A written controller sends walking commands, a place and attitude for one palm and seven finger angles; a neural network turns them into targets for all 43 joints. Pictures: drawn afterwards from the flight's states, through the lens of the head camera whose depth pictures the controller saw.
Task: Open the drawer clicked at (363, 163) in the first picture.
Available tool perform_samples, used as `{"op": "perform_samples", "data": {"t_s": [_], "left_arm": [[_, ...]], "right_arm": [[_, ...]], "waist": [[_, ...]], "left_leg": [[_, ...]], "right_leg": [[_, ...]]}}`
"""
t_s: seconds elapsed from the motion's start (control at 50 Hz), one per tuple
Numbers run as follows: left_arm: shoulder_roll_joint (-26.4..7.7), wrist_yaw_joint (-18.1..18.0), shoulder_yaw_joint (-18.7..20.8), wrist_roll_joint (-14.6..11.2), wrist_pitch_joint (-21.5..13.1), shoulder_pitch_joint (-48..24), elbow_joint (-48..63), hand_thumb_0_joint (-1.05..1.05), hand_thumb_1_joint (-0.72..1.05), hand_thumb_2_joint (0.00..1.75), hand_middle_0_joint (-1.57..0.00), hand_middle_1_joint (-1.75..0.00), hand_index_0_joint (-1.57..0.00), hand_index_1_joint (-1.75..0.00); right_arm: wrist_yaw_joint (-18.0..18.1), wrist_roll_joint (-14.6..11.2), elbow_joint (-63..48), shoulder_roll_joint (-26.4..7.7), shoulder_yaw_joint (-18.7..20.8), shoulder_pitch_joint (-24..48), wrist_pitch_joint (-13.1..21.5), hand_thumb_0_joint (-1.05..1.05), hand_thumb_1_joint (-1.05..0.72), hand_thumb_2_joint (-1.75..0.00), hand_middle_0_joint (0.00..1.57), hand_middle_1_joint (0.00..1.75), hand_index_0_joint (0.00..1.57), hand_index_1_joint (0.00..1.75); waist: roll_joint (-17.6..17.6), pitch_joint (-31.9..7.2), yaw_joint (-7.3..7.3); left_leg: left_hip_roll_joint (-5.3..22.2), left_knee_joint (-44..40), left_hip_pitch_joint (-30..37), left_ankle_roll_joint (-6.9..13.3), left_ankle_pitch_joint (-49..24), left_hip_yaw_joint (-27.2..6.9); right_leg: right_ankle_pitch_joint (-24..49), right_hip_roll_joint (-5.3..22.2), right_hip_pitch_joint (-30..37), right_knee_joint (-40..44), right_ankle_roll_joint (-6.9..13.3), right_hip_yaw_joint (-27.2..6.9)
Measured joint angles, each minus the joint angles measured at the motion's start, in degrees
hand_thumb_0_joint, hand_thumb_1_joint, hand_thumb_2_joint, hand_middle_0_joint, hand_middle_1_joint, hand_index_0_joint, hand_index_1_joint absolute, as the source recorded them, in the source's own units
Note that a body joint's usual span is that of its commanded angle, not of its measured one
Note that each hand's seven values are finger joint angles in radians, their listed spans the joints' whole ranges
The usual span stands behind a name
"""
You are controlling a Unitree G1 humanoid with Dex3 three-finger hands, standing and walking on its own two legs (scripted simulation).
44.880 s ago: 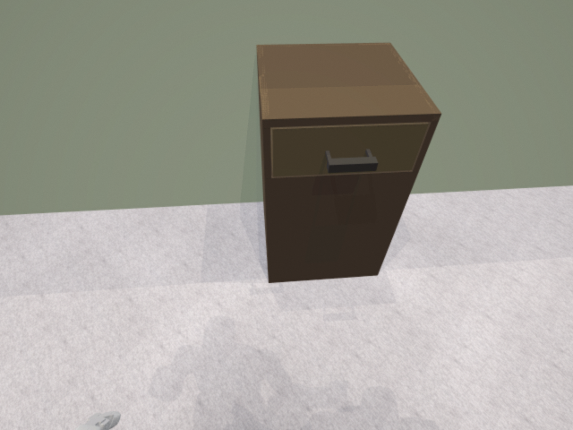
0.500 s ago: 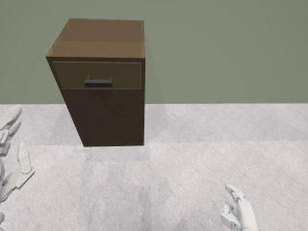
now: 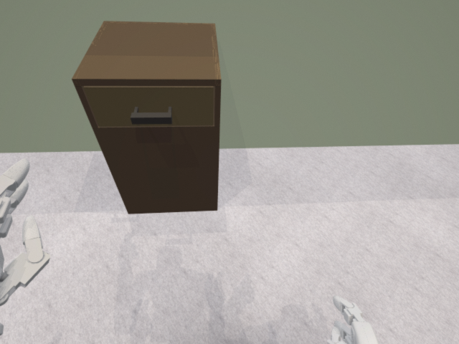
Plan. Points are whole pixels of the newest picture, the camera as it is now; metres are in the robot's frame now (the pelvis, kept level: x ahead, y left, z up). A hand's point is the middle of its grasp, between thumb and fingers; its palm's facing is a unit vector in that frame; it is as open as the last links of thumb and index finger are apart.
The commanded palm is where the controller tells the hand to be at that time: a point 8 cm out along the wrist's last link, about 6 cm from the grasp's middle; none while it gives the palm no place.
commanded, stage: let the arm hang, fingers relaxed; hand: left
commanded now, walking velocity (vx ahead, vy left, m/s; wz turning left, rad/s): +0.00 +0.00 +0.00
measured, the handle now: (152, 113) +0.81 +0.29 -0.11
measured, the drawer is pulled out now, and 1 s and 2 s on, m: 0.00 0.00 0.00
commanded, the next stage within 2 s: look to check the result in 1.14 s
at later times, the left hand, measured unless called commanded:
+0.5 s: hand out of the picture -0.01 +0.17 -0.18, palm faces -0.05 -0.98 -0.17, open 7.3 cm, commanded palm none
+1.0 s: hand out of the picture +0.08 +0.20 -0.15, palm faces -0.01 -0.95 -0.32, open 7.4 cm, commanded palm none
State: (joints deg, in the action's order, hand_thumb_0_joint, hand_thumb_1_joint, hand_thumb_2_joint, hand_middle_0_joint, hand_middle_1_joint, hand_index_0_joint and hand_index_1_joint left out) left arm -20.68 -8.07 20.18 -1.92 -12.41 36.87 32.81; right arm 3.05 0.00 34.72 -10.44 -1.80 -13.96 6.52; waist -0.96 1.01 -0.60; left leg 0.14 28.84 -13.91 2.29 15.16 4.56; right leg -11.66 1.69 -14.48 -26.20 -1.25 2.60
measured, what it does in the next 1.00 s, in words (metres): stands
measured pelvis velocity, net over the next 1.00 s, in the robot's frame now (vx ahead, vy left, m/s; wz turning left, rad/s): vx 0.00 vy -0.03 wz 0.01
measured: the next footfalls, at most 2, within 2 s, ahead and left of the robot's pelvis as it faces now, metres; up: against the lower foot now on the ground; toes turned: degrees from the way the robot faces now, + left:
none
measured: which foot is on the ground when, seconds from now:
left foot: down 0.00-1.00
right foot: down 0.00-1.00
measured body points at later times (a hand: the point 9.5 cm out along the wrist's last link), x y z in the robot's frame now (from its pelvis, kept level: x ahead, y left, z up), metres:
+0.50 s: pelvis -0.02 -0.02 +0.00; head +0.01 +0.00 +0.45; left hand -0.01 +0.22 -0.16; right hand +0.00 -0.31 -0.12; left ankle +0.00 +0.09 -0.74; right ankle +0.02 -0.13 -0.74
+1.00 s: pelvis +0.00 -0.03 +0.01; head +0.01 -0.04 +0.46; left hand +0.08 +0.25 -0.12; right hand +0.05 -0.29 -0.15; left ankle +0.00 +0.09 -0.74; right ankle +0.02 -0.13 -0.74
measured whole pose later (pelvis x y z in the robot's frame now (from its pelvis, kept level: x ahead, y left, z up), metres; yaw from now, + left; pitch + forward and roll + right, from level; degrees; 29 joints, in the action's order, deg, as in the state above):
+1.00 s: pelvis +0.00 -0.03 +0.01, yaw +1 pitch -2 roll +0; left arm -16.2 -0.5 0.1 0.8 -1.1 7.7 -62.8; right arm -0.1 1.2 63.2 -14.8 0.5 -10.2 0.3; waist 1.5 2.6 -0.8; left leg 0.5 19.7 -7.1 0.4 10.5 3.6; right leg -9.7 0.9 -9.2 -20.8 0.9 3.6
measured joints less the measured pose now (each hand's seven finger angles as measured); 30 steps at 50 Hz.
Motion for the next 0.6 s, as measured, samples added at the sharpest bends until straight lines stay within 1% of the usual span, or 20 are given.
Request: {"op": "perform_samples", "data": {"t_s": [0.04, 0.06, 0.08, 0.1, 0.12, 0.14, 0.18, 0.2, 0.24, 0.3, 0.36, 0.42, 0.5, 0.6], "left_arm": [[0.4, 0.0, -0.3, 0.0, 0.1, 0.0, -0.6, 0.01, 0.89, 0.90, -0.21, -0.30, -0.21, -0.30], [0.0, 0.8, -1.5, 1.2, -0.6, -1.6, -3.8, 0.01, 0.89, 0.90, -0.20, -0.30, -0.21, -0.30], [-0.5, 2.3, -3.8, 2.3, 0.0, -4.8, -9.4, 0.01, 0.89, 0.90, -0.20, -0.30, -0.21, -0.30], [-0.6, 3.8, -6.4, 3.0, 2.1, -8.2, -16.4, 0.01, 0.89, 0.90, -0.20, -0.30, -0.21, -0.30], [-0.3, 5.1, -8.8, 3.4, 4.7, -11.3, -23.9, 0.00, 0.89, 0.90, -0.20, -0.30, -0.21, -0.30], [0.3, 6.1, -10.9, 3.7, 7.3, -14.1, -31.6, 0.00, 0.89, 0.90, -0.20, -0.30, -0.21, -0.30], [1.8, 7.4, -14.2, 4.2, 11.7, -18.0, -45.8, 0.00, 0.90, 0.90, -0.20, -0.30, -0.20, -0.30], [2.6, 8.0, -15.7, 4.4, 13.2, -19.1, -51.8, 0.00, 0.90, 0.90, -0.19, -0.30, -0.20, -0.30], [3.9, 8.7, -18.2, 4.5, 14.9, -20.3, -61.2, 0.01, 0.90, 0.90, -0.19, -0.30, -0.20, -0.30], [5.6, 9.2, -20.9, 4.3, 15.5, -20.5, -71.0, 0.01, 0.90, 0.90, -0.20, -0.30, -0.20, -0.30], [6.9, 9.4, -22.3, 3.9, 15.3, -20.2, -78.0, 0.01, 0.90, 0.90, -0.20, -0.30, -0.21, -0.30], [7.2, 9.2, -22.3, 3.5, 14.7, -19.9, -83.4, 0.01, 0.91, 0.90, -0.20, -0.30, -0.21, -0.30], [6.3, 8.9, -21.7, 3.1, 14.0, -19.6, -89.0, 0.01, 0.91, 0.90, -0.20, -0.30, -0.21, -0.30], [4.8, 8.3, -20.7, 2.7, 13.4, -20.5, -93.9, 0.01, 0.91, 0.90, -0.20, -0.30, -0.21, -0.30]], "right_arm": [[0.1, 0.0, 0.0, -0.2, 0.2, 0.2, 0.0, 0.02, -0.90, -0.89, 0.21, 0.30, 0.20, 0.30], [-0.9, 0.1, 1.3, -0.9, 0.8, 0.5, 1.2, 0.02, -0.90, -0.89, 0.21, 0.30, 0.20, 0.30], [-2.0, 0.3, 3.1, -2.1, 1.4, 1.2, 1.5, 0.01, -0.90, -0.89, 0.21, 0.30, 0.20, 0.30], [-2.9, 0.4, 5.0, -3.4, 1.7, 2.1, 0.7, 0.01, -0.90, -0.89, 0.21, 0.30, 0.20, 0.30], [-3.5, 0.6, 6.6, -4.7, 2.0, 3.2, -0.4, 0.01, -0.90, -0.89, 0.21, 0.30, 0.20, 0.30], [-3.8, 0.8, 7.9, -5.6, 2.1, 4.3, -1.5, 0.01, -0.90, -0.89, 0.21, 0.30, 0.20, 0.30], [-4.1, 1.2, 9.7, -6.8, 2.3, 5.8, -3.2, 0.01, -0.90, -0.89, 0.21, 0.30, 0.20, 0.30], [-4.1, 1.4, 10.2, -7.0, 2.3, 6.1, -3.7, 0.01, -0.90, -0.89, 0.21, 0.30, 0.20, 0.30], [-4.1, 1.6, 11.0, -7.1, 2.3, 5.8, -4.4, 0.01, -0.90, -0.89, 0.21, 0.30, 0.20, 0.30], [-4.1, 1.7, 12.9, -7.0, 2.1, 3.9, -5.5, 0.01, -0.90, -0.89, 0.21, 0.30, 0.20, 0.30], [-4.0, 1.6, 15.9, -6.9, 2.1, 1.8, -6.5, 0.01, -0.90, -0.89, 0.21, 0.30, 0.20, 0.30], [-3.7, 1.5, 19.0, -6.6, 2.2, -0.2, -7.4, 0.01, -0.90, -0.89, 0.20, 0.30, 0.20, 0.30], [-3.2, 1.3, 22.6, -6.1, 2.4, -1.9, -7.8, 0.01, -0.90, -0.89, 0.20, 0.30, 0.20, 0.30], [-2.8, 1.1, 25.4, -5.2, 2.4, -2.0, -7.5, 0.01, -0.90, -0.90, 0.20, 0.30, 0.20, 0.30]], "waist": [[0.2, -0.1, -0.04], [0.7, -0.6, 0.05], [1.5, -1.0, 0.54], [2.4, -1.4, 0.97], [3.2, -1.7, 1.08], [3.8, -1.9, 0.97], [4.3, -1.5, 0.20], [4.1, -1.0, -0.27], [3.0, 0.1, -1.01], [0.4, 1.7, -1.38], [-1.6, 3.0, -0.98], [-2.5, 3.7, -0.38], [-2.2, 3.8, 0.17], [-0.4, 3.3, 0.39]], "left_leg": [[0.1, -0.1, 0.0, 0.0, -0.2, 0.0], [0.0, 0.7, -1.0, 0.0, -0.1, -0.3], [-0.1, 1.8, -2.1, 0.1, 0.2, -0.5], [-0.3, 2.9, -3.0, 0.3, 0.5, -0.6], [-0.5, 3.8, -3.8, 0.5, 0.8, -0.5], [-0.7, 4.5, -4.3, 0.6, 1.0, -0.2], [-0.9, 5.2, -4.5, 0.8, 1.2, 0.4], [-0.9, 5.3, -4.4, 0.7, 1.2, 0.7], [-0.8, 5.0, -3.8, 0.5, 1.0, 0.9], [-0.5, 3.8, -2.7, -0.1, 0.2, 0.7], [0.0, 2.3, -1.8, -0.6, -0.8, 0.0], [0.5, 0.7, -1.1, -1.1, -1.6, -0.7], [0.8, -1.3, 0.1, -1.4, -2.5, -1.4], [0.8, -3.5, 2.1, -1.5, -3.2, -1.5]], "right_leg": [[0.2, -0.1, -0.1, 0.1, 0.1, 0.0], [0.1, 0.0, -0.8, -0.4, 0.1, 0.3], [-0.3, 0.2, -1.7, -1.5, 0.1, 0.5], [-0.7, 0.5, -2.6, -2.7, 0.0, 0.6], [-1.2, 0.7, -3.6, -4.0, -0.1, 0.5], [-1.7, 1.0, -4.5, -5.4, -0.1, 0.2], [-2.4, 1.2, -5.5, -7.3, -0.1, -0.5], [-2.5, 1.2, -5.7, -7.8, -0.2, -0.8], [-2.5, 1.1, -5.5, -8.1, 0.1, -1.1], [-2.1, 0.8, -4.5, -7.3, 0.8, -0.8], [-1.0, 0.2, -3.1, -5.2, 1.3, -0.1], [0.1, -0.4, -1.8, -2.7, 1.8, 0.7], [1.3, -0.8, 0.1, 0.3, 2.0, 1.4], [2.0, -0.9, 2.1, 2.7, 2.0, 1.5]]}}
